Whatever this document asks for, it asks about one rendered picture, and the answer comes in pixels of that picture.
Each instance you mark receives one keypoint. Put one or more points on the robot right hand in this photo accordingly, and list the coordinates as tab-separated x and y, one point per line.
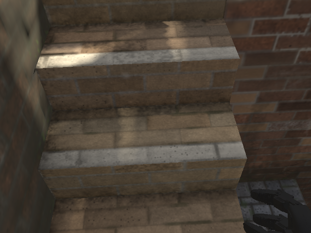
298	220

